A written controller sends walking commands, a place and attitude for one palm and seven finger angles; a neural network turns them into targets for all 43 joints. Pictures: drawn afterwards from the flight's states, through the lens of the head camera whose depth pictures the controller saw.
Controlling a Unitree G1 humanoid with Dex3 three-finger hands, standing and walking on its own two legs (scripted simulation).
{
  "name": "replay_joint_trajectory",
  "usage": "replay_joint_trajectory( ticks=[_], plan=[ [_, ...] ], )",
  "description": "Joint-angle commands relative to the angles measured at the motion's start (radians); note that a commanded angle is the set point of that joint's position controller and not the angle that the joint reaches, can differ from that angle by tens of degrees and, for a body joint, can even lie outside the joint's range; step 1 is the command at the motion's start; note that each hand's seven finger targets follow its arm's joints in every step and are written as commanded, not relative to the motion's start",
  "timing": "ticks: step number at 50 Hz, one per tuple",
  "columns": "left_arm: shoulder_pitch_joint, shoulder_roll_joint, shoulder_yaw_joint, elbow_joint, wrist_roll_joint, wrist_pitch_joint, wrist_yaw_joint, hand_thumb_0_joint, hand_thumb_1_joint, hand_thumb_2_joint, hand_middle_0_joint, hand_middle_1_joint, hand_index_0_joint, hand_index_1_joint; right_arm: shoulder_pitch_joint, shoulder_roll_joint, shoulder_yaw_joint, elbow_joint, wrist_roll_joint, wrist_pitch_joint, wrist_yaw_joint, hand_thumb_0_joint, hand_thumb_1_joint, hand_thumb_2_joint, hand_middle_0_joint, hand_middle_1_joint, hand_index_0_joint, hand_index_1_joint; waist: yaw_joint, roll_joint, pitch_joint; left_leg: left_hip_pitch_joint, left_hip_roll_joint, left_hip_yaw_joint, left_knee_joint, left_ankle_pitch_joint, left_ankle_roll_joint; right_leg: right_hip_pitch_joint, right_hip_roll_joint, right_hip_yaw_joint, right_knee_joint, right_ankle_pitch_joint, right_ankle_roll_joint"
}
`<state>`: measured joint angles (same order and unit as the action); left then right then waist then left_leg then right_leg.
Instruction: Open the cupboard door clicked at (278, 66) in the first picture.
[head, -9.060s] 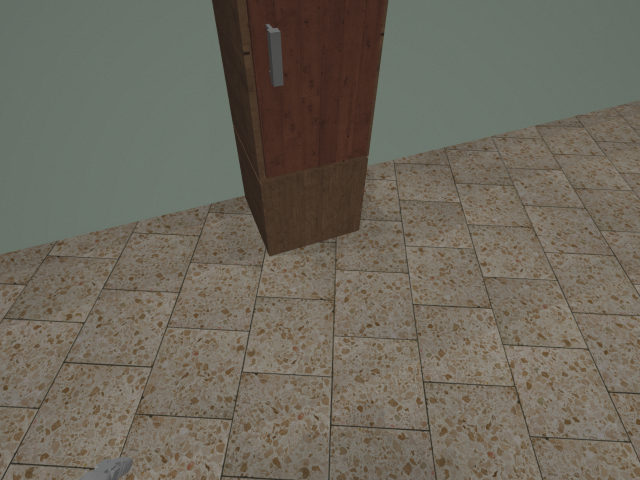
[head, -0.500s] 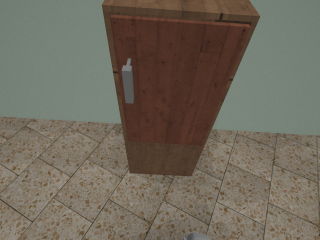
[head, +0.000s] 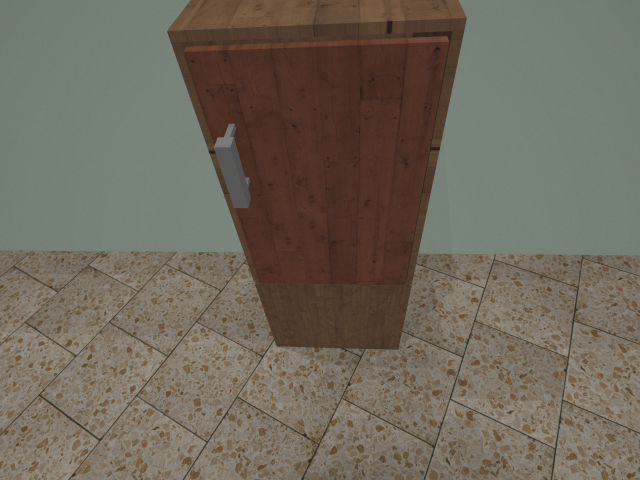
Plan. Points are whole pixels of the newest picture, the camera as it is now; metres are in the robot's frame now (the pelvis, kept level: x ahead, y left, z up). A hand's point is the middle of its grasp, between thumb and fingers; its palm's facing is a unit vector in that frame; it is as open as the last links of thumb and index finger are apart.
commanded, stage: come to a stop and stand still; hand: left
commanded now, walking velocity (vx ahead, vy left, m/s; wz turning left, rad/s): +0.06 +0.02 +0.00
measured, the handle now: (236, 166) +0.58 +0.20 +0.06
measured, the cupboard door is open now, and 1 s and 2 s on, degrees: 0 0 0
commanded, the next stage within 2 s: look again from close up in 0.52 s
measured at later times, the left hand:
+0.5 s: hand out of the picture -0.01 +0.22 -0.18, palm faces +0.02 -0.98 -0.18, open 7.3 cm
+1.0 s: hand out of the picture -0.02 +0.24 -0.18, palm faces +0.01 -0.98 -0.21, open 7.3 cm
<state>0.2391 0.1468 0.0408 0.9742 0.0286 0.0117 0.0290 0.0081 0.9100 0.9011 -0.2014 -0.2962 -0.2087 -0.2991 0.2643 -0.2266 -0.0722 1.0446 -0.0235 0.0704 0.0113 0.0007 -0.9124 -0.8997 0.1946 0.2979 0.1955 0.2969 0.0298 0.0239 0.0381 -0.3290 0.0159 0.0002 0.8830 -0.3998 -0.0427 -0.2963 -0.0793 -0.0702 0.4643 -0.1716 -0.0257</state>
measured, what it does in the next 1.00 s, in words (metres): steps on the spot: left foot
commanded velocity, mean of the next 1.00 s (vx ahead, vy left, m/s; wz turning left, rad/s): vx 0.00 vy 0.00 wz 0.00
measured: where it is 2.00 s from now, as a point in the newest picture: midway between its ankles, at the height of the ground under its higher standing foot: outside the picture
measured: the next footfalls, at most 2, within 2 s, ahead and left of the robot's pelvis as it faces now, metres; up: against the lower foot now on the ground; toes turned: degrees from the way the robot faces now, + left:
left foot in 0.16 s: -0.01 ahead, +0.16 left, +0.00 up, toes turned +1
right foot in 1.96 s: +0.15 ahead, -0.15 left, +0.00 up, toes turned -6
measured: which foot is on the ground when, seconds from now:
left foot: up 0.00-0.14, down 0.16-1.00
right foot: down 0.00-1.00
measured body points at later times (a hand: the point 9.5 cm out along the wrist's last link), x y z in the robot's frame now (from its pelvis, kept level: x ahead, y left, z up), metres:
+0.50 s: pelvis -0.01 +0.05 +0.00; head +0.01 +0.05 +0.45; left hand -0.01 +0.27 -0.16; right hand -0.01 -0.17 -0.17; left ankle -0.05 +0.16 -0.74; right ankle -0.01 -0.08 -0.74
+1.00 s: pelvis -0.04 +0.06 -0.01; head -0.04 +0.05 +0.44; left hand -0.02 +0.29 -0.16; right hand -0.03 -0.16 -0.17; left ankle -0.05 +0.16 -0.74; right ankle -0.01 -0.08 -0.74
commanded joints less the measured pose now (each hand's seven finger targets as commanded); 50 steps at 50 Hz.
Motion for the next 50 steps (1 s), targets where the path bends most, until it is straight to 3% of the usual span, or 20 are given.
replay_joint_trajectory(
  ticks=[1,5,6,8,9,10,13,15,17,19,22,27,30,31,32,34,35,38,41,50],
  plan=[
    [0.067,0.233,0.055,-0.014,0.007,-0.009,0.004,0.0,0.9,0.9,-0.2,-0.3,-0.2,-0.3,-0.005,-0.019,0.008,-0.068,0.009,-0.036,-0.007,0.0,-0.9,-0.9,0.2,0.3,0.2,0.3,0.033,-0.224,-0.053,-0.011,-0.006,0.033,-0.193,-0.049,0.013,0.124,-0.212,0.297,-0.256,-0.161,-0.122],
    [0.0,0.21,0.049,0.002,-0.006,0.004,0.003,0.0,0.9,0.9,-0.2,-0.3,-0.2,-0.3,0.152,0.001,0.022,-0.003,0.013,-0.055,-0.02,0.0,-0.9,-0.9,0.2,0.3,0.2,0.3,-0.044,-0.191,-0.068,0.248,-0.016,0.06,-0.498,0.13,0.033,-0.024,-0.132,0.202,-0.182,-0.222,-0.047],
    [0.001,0.173,0.038,0.002,-0.015,0.008,0.001,0.0,0.9,0.9,-0.2,-0.3,-0.2,-0.3,0.167,-0.021,0.023,0.0,0.012,-0.063,-0.024,0.0,-0.9,-0.9,0.2,0.3,0.2,0.3,-0.049,-0.086,-0.067,0.29,0.024,0.01,-0.56,0.126,0.043,-0.078,-0.083,0.155,-0.107,-0.242,-0.013],
    [0.017,0.089,0.018,0.001,-0.021,0.013,-0.007,0.0,0.9,0.9,-0.2,-0.3,-0.2,-0.3,0.088,-0.118,0.01,-0.04,0.003,-0.067,-0.035,0.0,-0.9,-0.9,0.2,0.3,0.2,0.3,-0.028,0.208,0.024,0.112,0.266,-0.275,-0.736,-0.077,0.139,-0.13,0.025,0.008,0.095,-0.222,0.044],
    [0.005,0.095,0.016,0.006,-0.015,0.012,-0.01,0.0,0.9,0.9,-0.2,-0.3,-0.2,-0.3,0.03,-0.115,0.017,-0.057,0.0,-0.065,-0.039,0.0,-0.9,-0.9,0.2,0.3,0.2,0.3,-0.011,0.147,0.078,-0.032,0.279,-0.281,-0.77,-0.139,0.17,-0.059,0.029,0.02,0.166,-0.205,0.044],
    [0.01,0.09,0.014,0.03,-0.004,0.017,-0.011,0.0,0.9,0.9,-0.2,-0.3,-0.2,-0.3,-0.023,-0.089,0.024,-0.052,0.002,-0.069,-0.04,0.0,-0.9,-0.9,0.2,0.3,0.2,0.3,0.001,0.188,0.096,-0.086,0.239,-0.236,-0.791,-0.158,0.163,-0.014,0.023,0.031,0.212,-0.197,0.044],
    [0.059,0.083,0.001,0.074,-0.005,0.014,-0.016,0.0,0.9,0.9,-0.2,-0.3,-0.2,-0.3,-0.03,-0.053,0.04,-0.033,0.006,-0.074,-0.05,0.0,-0.9,-0.9,0.2,0.3,0.2,0.3,0.013,0.175,0.13,-0.048,0.174,-0.126,-0.713,0.075,0.148,-0.007,0.02,0.043,0.219,-0.153,0.043],
    [0.073,0.074,-0.009,0.09,-0.012,-0.001,-0.013,0.0,0.9,0.9,-0.2,-0.3,-0.2,-0.3,0.012,-0.048,0.042,-0.01,0.007,-0.08,-0.055,0.0,-0.9,-0.9,0.2,0.3,0.2,0.3,0.008,0.11,0.086,0.087,0.151,-0.088,-0.61,0.326,0.138,0.006,0.018,0.041,0.059,-0.094,0.05],
    [0.106,0.097,-0.012,0.119,-0.016,-0.018,-0.005,0.0,0.9,0.9,-0.2,-0.3,-0.2,-0.3,0.059,-0.027,0.043,0.016,0.017,-0.09,-0.058,0.0,-0.9,-0.9,0.2,0.3,0.2,0.3,-0.004,0.018,0.013,0.144,0.11,-0.057,-0.506,0.48,0.102,0.108,-0.012,0.095,-0.076,0.151,0.037],
    [0.109,0.116,-0.018,0.13,-0.019,-0.027,0.003,0.0,0.9,0.9,-0.2,-0.3,-0.2,-0.3,0.087,-0.01,0.046,0.026,0.024,-0.098,-0.055,0.0,-0.9,-0.9,0.2,0.3,0.2,0.3,-0.024,-0.022,-0.043,0.166,0.084,-0.036,-0.495,0.435,0.072,0.165,-0.07,0.121,-0.058,0.297,0.013],
    [0.092,0.098,-0.022,0.141,-0.023,-0.032,0.008,0.0,0.9,0.9,-0.2,-0.3,-0.2,-0.3,0.093,-0.015,0.044,0.047,0.021,-0.094,-0.056,0.0,-0.9,-0.9,0.2,0.3,0.2,0.3,-0.031,-0.136,-0.08,0.217,0.092,-0.027,-0.493,0.456,0.061,0.164,-0.054,0.106,-0.039,0.334,0.004],
    [0.07,0.083,-0.024,0.148,-0.022,-0.019,0.01,0.0,0.9,0.9,-0.2,-0.3,-0.2,-0.3,0.087,-0.004,0.054,0.077,0.019,-0.097,-0.056,0.0,-0.9,-0.9,0.2,0.3,0.2,0.3,-0.023,-0.024,0.004,0.179,0.096,-0.035,-0.546,0.397,0.066,0.142,-0.033,0.095,-0.07,0.158,0.018],
    [0.075,0.077,-0.027,0.156,-0.022,-0.016,0.009,0.0,0.9,0.9,-0.2,-0.3,-0.2,-0.3,0.09,0.006,0.058,0.083,0.017,-0.096,-0.057,0.0,-0.9,-0.9,0.2,0.3,0.2,0.3,-0.021,-0.015,0.043,0.155,0.092,-0.04,-0.568,0.337,0.067,0.131,-0.03,0.099,-0.087,0.113,0.02],
    [0.15,0.112,-0.034,0.179,-0.009,-0.042,0.05,0.0,0.9,0.9,-0.2,-0.3,-0.2,-0.3,0.011,-0.048,0.059,0.006,0.027,-0.11,-0.041,0.0,-0.9,-0.9,0.2,0.3,0.2,0.3,0.003,-0.025,0.057,0.085,0.109,-0.001,-0.395,0.45,0.046,0.112,-0.067,0.118,-0.033,0.355,0.011],
    [0.135,0.145,-0.028,0.155,-0.007,-0.062,0.042,0.0,0.9,0.9,-0.2,-0.3,-0.2,-0.3,0.019,-0.027,0.065,-0.027,0.021,-0.11,-0.036,0.0,-0.9,-0.9,0.2,0.3,0.2,0.3,-0.026,0.02,0.04,0.078,0.064,0.004,-0.404,0.429,0.036,0.135,-0.092,0.112,0.014,0.54,-0.004],
    [0.118,0.12,-0.03,0.13,-0.015,-0.054,0.032,0.0,0.9,0.9,-0.2,-0.3,-0.2,-0.3,0.122,0.002,0.056,-0.002,0.009,-0.123,-0.048,0.0,-0.9,-0.9,0.2,0.3,0.2,0.3,-0.037,0.078,-0.108,0.122,0.078,-0.029,-0.43,0.453,0.053,0.189,-0.067,0.103,0.077,0.37,-0.017],
    [0.103,0.113,-0.033,0.123,-0.016,-0.048,0.026,0.0,0.9,0.9,-0.2,-0.3,-0.2,-0.3,0.116,-0.007,0.058,-0.004,0.012,-0.118,-0.051,0.0,-0.9,-0.9,0.2,0.3,0.2,0.3,-0.036,0.047,-0.121,0.132,0.092,-0.044,-0.437,0.465,0.06,0.181,-0.046,0.087,0.062,0.244,-0.013],
    [0.072,0.098,-0.033,0.101,-0.011,-0.032,0.017,0.0,0.9,0.9,-0.2,-0.3,-0.2,-0.3,0.092,-0.02,0.055,-0.025,0.012,-0.11,-0.049,0.0,-0.9,-0.9,0.2,0.3,0.2,0.3,-0.03,-0.043,-0.014,0.067,0.097,-0.063,-0.475,0.347,0.076,0.124,-0.019,0.073,0.03,0.053,-0.002],
    [0.069,0.1,-0.034,0.087,-0.011,-0.027,0.01,0.0,0.9,0.9,-0.2,-0.3,-0.2,-0.3,0.072,-0.031,0.052,-0.039,0.011,-0.105,-0.043,0.0,-0.9,-0.9,0.2,0.3,0.2,0.3,-0.028,-0.029,0.081,0.003,0.082,-0.082,-0.541,0.135,0.082,0.072,-0.014,0.093,-0.011,-0.057,-0.001],
    [0.084,0.119,-0.029,0.064,-0.011,-0.03,0.004,0.0,0.9,0.9,-0.2,-0.3,-0.2,-0.3,0.083,-0.042,0.051,-0.036,0.009,-0.105,-0.037,0.0,-0.9,-0.9,0.2,0.3,0.2,0.3,-0.03,-0.032,0.066,0.01,0.07,-0.076,-0.568,0.057,0.083,0.074,-0.019,0.109,-0.046,-0.076,0.001]
  ],
)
